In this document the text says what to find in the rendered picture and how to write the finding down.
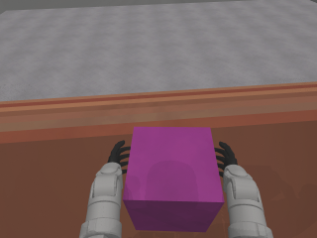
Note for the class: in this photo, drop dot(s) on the left robot forearm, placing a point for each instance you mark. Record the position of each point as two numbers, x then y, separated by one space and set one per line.
104 204

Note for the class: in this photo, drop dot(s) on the robot right hand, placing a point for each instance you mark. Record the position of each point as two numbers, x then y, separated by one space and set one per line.
228 159

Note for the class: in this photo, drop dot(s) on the robot left hand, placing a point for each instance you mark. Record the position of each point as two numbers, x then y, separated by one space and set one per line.
115 156

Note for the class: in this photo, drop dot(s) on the right robot forearm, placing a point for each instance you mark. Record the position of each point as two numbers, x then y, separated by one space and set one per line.
244 203

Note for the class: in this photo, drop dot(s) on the carton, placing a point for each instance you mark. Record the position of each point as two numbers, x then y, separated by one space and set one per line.
172 181

